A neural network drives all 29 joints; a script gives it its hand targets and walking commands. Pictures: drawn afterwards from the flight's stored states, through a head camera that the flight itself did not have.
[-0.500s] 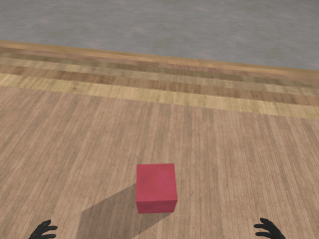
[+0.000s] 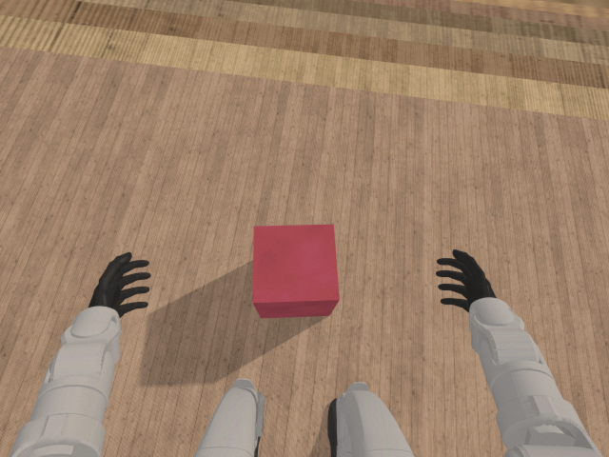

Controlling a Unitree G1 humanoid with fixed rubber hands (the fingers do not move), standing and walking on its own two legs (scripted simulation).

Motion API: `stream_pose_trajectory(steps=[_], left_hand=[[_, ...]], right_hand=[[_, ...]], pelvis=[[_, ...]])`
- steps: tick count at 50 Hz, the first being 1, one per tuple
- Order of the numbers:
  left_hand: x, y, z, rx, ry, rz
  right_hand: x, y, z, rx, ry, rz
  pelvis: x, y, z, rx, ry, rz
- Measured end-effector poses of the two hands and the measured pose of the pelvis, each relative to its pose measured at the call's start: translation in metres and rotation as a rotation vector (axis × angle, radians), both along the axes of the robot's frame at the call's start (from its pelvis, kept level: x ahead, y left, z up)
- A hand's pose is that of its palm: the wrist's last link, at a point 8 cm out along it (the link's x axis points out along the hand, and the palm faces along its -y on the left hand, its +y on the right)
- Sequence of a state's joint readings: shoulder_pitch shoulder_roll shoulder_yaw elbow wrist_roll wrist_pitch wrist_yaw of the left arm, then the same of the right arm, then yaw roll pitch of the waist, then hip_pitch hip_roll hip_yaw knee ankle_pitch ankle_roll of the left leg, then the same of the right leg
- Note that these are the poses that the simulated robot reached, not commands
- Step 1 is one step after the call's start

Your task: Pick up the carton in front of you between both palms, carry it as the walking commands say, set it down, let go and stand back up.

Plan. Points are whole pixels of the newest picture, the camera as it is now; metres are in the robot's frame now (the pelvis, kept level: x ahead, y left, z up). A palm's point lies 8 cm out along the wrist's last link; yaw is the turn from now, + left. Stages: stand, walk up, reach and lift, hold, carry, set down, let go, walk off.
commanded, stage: reach and lift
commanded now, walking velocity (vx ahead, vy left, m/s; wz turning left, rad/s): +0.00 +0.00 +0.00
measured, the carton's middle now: (294, 274) +0.49 +0.02 -0.59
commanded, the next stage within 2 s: none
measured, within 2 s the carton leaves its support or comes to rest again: neither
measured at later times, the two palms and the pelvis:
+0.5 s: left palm (183, 210) +0.47 +0.21 -0.14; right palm (411, 205) +0.50 -0.18 -0.14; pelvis -0.06 +0.01 -0.06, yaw -1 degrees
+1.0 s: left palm (209, 255) +0.47 +0.21 -0.37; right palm (379, 252) +0.49 -0.17 -0.37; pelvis -0.05 +0.00 -0.21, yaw +1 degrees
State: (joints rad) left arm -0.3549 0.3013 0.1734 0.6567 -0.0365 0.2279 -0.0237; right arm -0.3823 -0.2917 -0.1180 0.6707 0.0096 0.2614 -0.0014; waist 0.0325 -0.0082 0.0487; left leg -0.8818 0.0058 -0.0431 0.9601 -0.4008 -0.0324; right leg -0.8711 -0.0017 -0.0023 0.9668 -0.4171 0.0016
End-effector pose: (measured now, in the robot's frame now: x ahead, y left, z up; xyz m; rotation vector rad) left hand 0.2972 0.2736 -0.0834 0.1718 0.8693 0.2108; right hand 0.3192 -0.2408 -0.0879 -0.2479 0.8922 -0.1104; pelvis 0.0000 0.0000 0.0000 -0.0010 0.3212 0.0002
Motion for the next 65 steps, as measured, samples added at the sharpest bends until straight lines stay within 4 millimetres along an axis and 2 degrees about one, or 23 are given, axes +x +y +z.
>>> stream_pose_trajectory(steps=[6, 16, 22, 28, 33, 39, 43, 46, 51, 54, 59, 65], left_hand=[[0.043, -0.01, -0.023, -0.036, -0.052, 0.018], [0.112, -0.041, -0.048, -0.089, -0.129, 0.032], [0.16, -0.055, -0.05, -0.114, -0.198, 0.025], [0.188, -0.065, -0.073, -0.125, -0.233, 0.011], [0.192, -0.065, -0.106, -0.129, -0.231, 0.02], [0.178, -0.063, -0.161, -0.129, -0.192, 0.035], [0.171, -0.063, -0.205, -0.119, -0.169, 0.04], [0.169, -0.062, -0.239, -0.107, -0.165, 0.042], [0.168, -0.061, -0.292, -0.104, -0.179, 0.034], [0.167, -0.06, -0.321, -0.108, -0.186, 0.037], [0.163, -0.063, -0.36, -0.117, -0.173, 0.042], [0.167, -0.068, -0.393, -0.127, -0.158, 0.044]], right_hand=[[0.047, 0.02, -0.017, 0.042, -0.071, -0.005], [0.116, 0.043, -0.038, 0.111, -0.153, -0.013], [0.16, 0.055, -0.047, 0.157, -0.207, -0.031], [0.189, 0.073, -0.069, 0.182, -0.255, -0.014], [0.193, 0.084, -0.103, 0.179, -0.26, -0.016], [0.18, 0.083, -0.159, 0.159, -0.216, -0.034], [0.17, 0.079, -0.205, 0.158, -0.188, -0.048], [0.167, 0.075, -0.241, 0.153, -0.182, -0.039], [0.168, 0.066, -0.292, 0.153, -0.214, -0.037], [0.171, 0.066, -0.32, 0.154, -0.223, -0.038], [0.168, 0.07, -0.356, 0.157, -0.218, -0.03], [0.169, 0.078, -0.39, 0.159, -0.193, -0.022]], pelvis=[[-0.025, 0.004, -0.021, -0.004, 0.105, -0.006], [-0.06, 0.01, -0.047, 0.0, 0.255, -0.017], [-0.066, 0.011, -0.057, 0.007, 0.342, -0.021], [-0.057, 0.01, -0.063, 0.016, 0.435, -0.03], [-0.044, 0.008, -0.072, 0.016, 0.494, -0.029], [-0.033, 0.005, -0.099, 0.008, 0.562, -0.017], [-0.034, 0.003, -0.132, 0.006, 0.598, -0.01], [-0.039, 0.002, -0.164, 0.009, 0.6, -0.008], [-0.053, 0.0, -0.219, 0.018, 0.584, -0.004], [-0.063, 0.0, -0.246, 0.023, 0.562, -0.004], [-0.076, -0.002, -0.281, 0.023, 0.496, -0.001], [-0.087, -0.002, -0.31, 0.019, 0.412, -0.006]])
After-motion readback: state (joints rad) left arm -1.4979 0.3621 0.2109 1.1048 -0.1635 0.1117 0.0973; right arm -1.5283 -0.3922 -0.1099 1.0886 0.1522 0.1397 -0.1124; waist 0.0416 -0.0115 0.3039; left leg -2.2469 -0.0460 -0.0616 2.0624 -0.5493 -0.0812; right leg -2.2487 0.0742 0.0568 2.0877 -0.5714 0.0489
